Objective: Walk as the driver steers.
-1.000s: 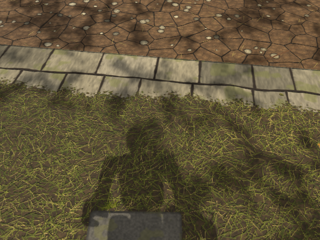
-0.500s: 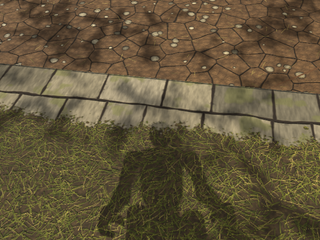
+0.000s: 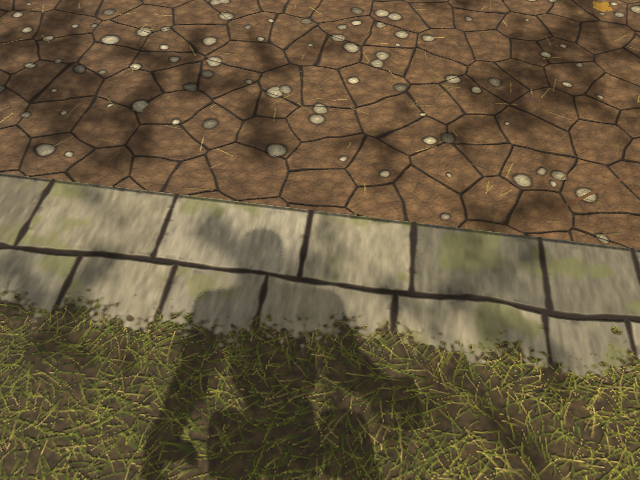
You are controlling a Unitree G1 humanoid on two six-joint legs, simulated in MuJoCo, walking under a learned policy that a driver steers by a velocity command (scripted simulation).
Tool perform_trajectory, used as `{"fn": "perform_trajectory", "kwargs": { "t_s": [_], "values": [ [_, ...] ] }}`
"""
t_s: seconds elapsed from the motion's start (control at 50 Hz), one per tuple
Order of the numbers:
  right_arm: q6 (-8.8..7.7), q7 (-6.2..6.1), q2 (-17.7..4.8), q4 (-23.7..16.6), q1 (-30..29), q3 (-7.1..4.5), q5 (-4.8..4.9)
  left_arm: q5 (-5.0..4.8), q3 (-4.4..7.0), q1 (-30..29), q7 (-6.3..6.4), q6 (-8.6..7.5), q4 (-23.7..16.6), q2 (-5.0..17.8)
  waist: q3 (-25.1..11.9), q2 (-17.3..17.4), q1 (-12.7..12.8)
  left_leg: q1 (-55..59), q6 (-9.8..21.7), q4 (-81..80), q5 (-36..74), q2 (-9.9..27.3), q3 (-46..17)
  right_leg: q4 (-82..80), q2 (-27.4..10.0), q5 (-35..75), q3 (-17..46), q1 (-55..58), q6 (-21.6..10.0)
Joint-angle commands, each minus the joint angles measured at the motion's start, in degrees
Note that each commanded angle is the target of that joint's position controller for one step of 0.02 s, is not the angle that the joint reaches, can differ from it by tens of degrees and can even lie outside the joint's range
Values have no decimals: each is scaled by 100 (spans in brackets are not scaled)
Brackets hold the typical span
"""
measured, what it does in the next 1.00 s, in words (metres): walks ahead, turning right: right foot, then left foot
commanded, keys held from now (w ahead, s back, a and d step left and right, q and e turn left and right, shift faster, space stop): w+e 0.84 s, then w+q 0.16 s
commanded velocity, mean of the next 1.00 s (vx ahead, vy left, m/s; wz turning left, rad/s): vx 0.50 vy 0.00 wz -0.48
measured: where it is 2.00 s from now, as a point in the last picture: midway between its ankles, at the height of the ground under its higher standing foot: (439, 282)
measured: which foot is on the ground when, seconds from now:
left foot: down 0.00-0.42, up 0.44-0.90, down 0.92-1.00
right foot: up 0.00-0.42, down 0.44-0.94, up 0.96-1.00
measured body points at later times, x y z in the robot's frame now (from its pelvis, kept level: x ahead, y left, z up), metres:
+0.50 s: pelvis +0.26 -0.07 -0.02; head +0.30 -0.08 +0.43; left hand +0.50 +0.14 -0.12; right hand +0.23 -0.34 -0.16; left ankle +0.10 +0.10 -0.65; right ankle +0.33 -0.16 -0.74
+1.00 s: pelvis +0.55 -0.12 -0.01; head +0.57 -0.13 +0.44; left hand +0.73 +0.10 -0.13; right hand +0.59 -0.44 -0.10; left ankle +0.67 -0.08 -0.74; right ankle +0.36 -0.16 -0.67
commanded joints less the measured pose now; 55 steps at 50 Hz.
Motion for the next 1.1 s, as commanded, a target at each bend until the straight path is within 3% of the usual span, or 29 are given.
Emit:
{"fn": "perform_trajectory", "kwargs": {
  "t_s": [0.02,0.1,0.2,0.32,0.38,0.4,0.42,0.44,0.46,0.48,0.5,0.52,0.54,0.56,0.6,0.66,0.74,0.82,0.88,0.9,0.92,0.94,0.96,0.98,1.0,1.02,1.04,1.06,1.1],
  "values": [
    [-107,-5,-398,-69,143,-90,-67,-10,147,330,39,108,-240,235,-279,818,48,806,680,-1823,282,1485,-1300,46,-562,597,310,-805,-61],
    [-124,-127,-642,117,379,-167,-106,40,211,-151,53,224,-472,242,35,562,49,921,710,-1999,1048,1480,-576,-539,-542,1475,474,-1526,31],
    [-51,-269,-778,181,587,-179,-78,92,174,-962,-103,165,-780,140,214,462,-156,1357,560,-2060,1329,1432,93,-2016,-426,2516,98,-1682,80],
    [171,-318,-953,345,1136,-254,34,80,75,-1929,-334,168,-1362,22,516,387,-462,2579,523,-1588,2114,1794,483,-2899,-319,1886,-491,-2081,-96],
    [266,-353,-1185,232,888,-322,95,67,175,-1672,-415,196,-1519,246,138,706,-115,2679,356,-660,4595,1795,765,-3011,151,1075,-1018,-1053,-374],
    [304,-369,-1270,190,791,-345,108,48,267,-1222,-419,208,-1465,421,-149,823,173,2616,295,51,5403,1762,821,-3014,388,822,-1151,-404,-512],
    [330,-372,-1318,139,627,-347,141,33,419,-423,-390,208,-1295,699,-575,785,641,2275,156,1139,5466,1605,905,-3425,617,1100,-1172,750,-712],
    [294,-369,-1268,39,585,-319,113,50,638,515,-271,241,-1063,1171,-1071,373,1064,1051,-109,2782,4002,1334,896,-3796,350,1246,-387,2476,-998],
    [129,-249,-300,-246,1077,-46,-100,20,727,532,-200,225,-1029,1787,-1421,-1209,388,-1671,-443,4910,-1757,176,534,-4072,-1173,843,2672,4434,-1969],
    [-170,-152,-563,-421,666,-48,131,124,598,753,-213,137,-1174,1478,-2258,-762,607,-2442,-364,5716,-2484,-173,-934,-5039,-1737,367,4528,4929,-2367],
    [-312,-102,-830,-610,25,-126,331,178,491,597,-220,70,-1149,1094,-1567,-432,729,-2959,-178,5597,-1954,156,-1141,-5147,-1540,791,3701,4580,-1987],
    [-364,-116,-807,-629,-60,-108,290,127,421,171,-220,27,-1221,857,-1067,-14,462,-2791,-82,5055,-1421,427,-1127,-5120,-1293,1278,2880,3718,-1747],
    [-342,-160,-840,-548,-32,-154,147,114,356,-293,-230,13,-1336,667,-739,286,194,-2361,-117,4556,-1173,612,-1092,-5182,-1059,1837,2309,2833,-1570],
    [-254,-168,-912,-532,119,-214,89,152,296,-538,-209,0,-1437,537,-646,242,-20,-1914,-171,4234,-1014,743,-1129,-5299,-913,2222,1981,2262,-1502],
    [-84,-168,-822,-590,198,-237,15,132,297,-578,-159,-13,-1485,630,-506,239,-188,-1587,-352,3702,-879,771,-1046,-5483,-762,2531,1712,1666,-1495],
    [13,-214,-626,-813,-374,-178,-76,109,365,-279,-33,-14,-1452,916,-257,141,-71,-1667,-603,2599,-81,627,-871,-5588,-539,2788,1289,1202,-1413],
    [-21,-161,-452,-1060,-1190,-91,-18,76,370,49,25,60,-1401,912,-135,-201,276,-1200,-595,891,1332,228,-775,-5431,-182,2039,1039,945,-1015],
    [-109,-72,-662,-1291,-1529,-132,68,37,357,328,38,128,-1307,853,-154,-351,396,-1043,-486,256,1258,77,-942,-4986,-405,1615,1602,1451,-912],
    [-218,7,-828,-1220,-1159,-184,52,101,342,323,96,174,-1283,822,-251,-595,214,-705,-249,52,812,92,-830,-4512,-656,1951,1838,1954,-826],
    [-241,2,-900,-1097,-753,-231,18,114,315,265,95,179,-1297,765,-379,-639,6,-208,-83,-141,770,8,-676,-4162,-529,2594,1726,2016,-729],
    [-258,-13,-1075,-955,-122,-304,-56,145,240,215,73,158,-1341,579,-843,-531,-271,746,190,-60,846,244,-865,-3292,-249,3085,1442,1871,-560],
    [-244,-18,-1391,-852,761,-372,-115,258,138,431,73,136,-1424,361,-1662,270,-485,2301,682,165,1054,1153,-2038,-1602,195,1989,970,975,-323],
    [-155,57,-1695,-529,1326,-484,-69,40,88,1328,46,58,-1377,160,-2078,2355,-187,3789,1662,-674,-381,2146,-4740,157,934,-1048,462,-1067,107],
    [-121,93,-1183,-615,1177,-348,172,15,134,1069,34,13,-1325,655,-1576,1647,-316,3660,1553,-1045,-1813,2117,-5294,743,544,-1233,706,-1886,82],
    [-59,76,-877,-742,785,-253,189,32,187,230,16,-11,-1501,882,-789,973,-436,2937,1309,-1086,-1789,1897,-4500,809,286,-687,554,-2166,52],
    [-2,76,-857,-840,537,-215,98,130,166,-286,27,-51,-1626,824,-433,421,-395,2220,1203,-1157,-1198,1632,-3911,591,123,-309,355,-2036,42],
    [26,79,-828,-874,398,-196,55,231,181,-485,41,-96,-1726,750,-223,314,-269,1729,1181,-1215,-555,1425,-3536,156,-27,-49,308,-1902,60],
    [30,60,-772,-902,360,-159,3,274,188,-429,43,-119,-1757,674,-281,486,-127,1441,1135,-1267,26,1212,-3230,-188,-140,108,285,-1561,88],
    [47,17,-730,-857,505,-149,46,270,157,-339,44,-112,-1790,497,-412,753,-19,1232,1179,-1333,662,1011,-2866,-837,-149,57,148,-1250,204]
  ]
}}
